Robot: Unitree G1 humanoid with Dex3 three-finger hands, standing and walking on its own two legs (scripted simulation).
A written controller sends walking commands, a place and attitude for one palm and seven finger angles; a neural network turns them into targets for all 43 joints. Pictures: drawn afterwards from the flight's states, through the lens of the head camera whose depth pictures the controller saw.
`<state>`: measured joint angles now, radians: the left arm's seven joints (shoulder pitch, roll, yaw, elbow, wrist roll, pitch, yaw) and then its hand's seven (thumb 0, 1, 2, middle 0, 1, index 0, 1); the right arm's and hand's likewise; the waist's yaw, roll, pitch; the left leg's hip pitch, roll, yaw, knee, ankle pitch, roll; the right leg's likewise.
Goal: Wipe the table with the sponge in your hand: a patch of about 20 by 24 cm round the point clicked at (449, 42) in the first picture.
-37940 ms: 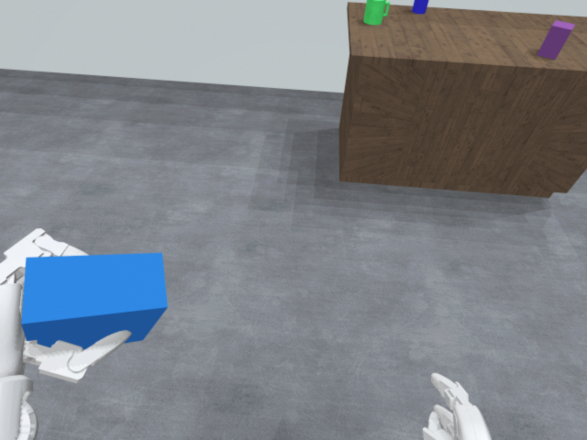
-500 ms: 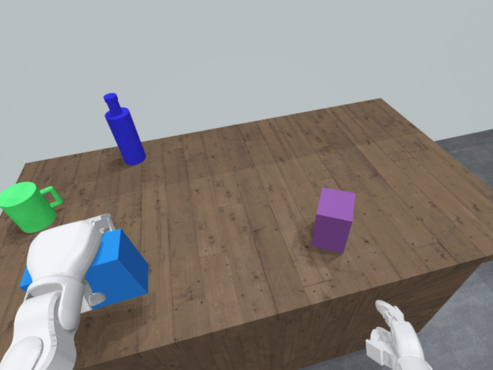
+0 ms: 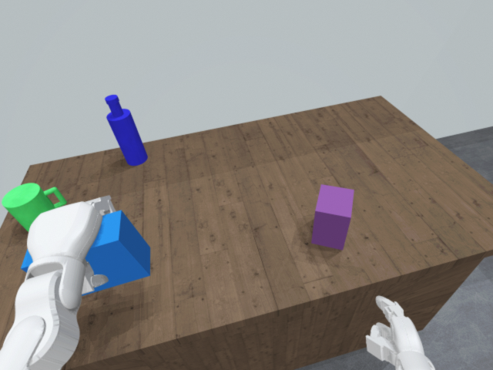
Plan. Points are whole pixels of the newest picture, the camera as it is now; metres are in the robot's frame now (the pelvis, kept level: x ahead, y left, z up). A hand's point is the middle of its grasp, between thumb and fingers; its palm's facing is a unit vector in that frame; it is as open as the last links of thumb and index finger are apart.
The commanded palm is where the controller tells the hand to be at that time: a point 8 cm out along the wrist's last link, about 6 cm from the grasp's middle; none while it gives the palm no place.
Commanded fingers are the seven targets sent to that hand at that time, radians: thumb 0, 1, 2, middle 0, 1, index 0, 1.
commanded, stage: bring the sponge back beside the body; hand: left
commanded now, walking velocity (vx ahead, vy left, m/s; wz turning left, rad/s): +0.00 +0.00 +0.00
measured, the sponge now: (99, 261) +0.22 +0.29 +0.08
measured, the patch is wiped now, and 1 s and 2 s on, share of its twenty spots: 1.00 1.00 1.00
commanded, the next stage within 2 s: step back with the hand held close in 1.64 s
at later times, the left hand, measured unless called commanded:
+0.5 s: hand (89, 256) +0.21 +0.29 +0.11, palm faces +0.08 -0.09 -0.99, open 10.0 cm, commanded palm +0.18 +0.28 +0.18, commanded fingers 0.00 0.10 1.30 -1.20 -1.60 -1.20 -1.60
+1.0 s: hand (87, 266) +0.20 +0.28 +0.11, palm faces +0.07 -0.10 -0.99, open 10.0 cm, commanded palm +0.17 +0.28 +0.18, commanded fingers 0.00 0.10 1.30 -1.20 -1.60 -1.20 -1.60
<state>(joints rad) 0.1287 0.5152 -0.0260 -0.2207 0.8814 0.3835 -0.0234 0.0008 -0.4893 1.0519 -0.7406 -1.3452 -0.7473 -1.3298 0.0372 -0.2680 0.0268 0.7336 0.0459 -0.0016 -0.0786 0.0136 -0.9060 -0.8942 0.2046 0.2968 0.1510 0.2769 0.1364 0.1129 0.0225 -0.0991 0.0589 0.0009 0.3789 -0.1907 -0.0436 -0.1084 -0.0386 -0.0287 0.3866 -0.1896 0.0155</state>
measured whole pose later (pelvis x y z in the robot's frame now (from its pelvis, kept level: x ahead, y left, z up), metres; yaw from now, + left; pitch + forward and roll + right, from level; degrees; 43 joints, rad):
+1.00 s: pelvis +0.00 +0.00 +0.00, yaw +0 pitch -5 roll +0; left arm 0.27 0.51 -0.02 -0.33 0.88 0.37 -0.02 0.00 -0.49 1.05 -0.74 -1.34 -0.75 -1.33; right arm 0.06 -0.27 0.02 0.72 0.04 -0.01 -0.07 0.01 -0.91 -0.89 0.20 0.30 0.15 0.28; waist 0.14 0.11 0.03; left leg -0.10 0.06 0.00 0.40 -0.21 -0.04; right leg -0.11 -0.04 -0.03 0.40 -0.20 0.02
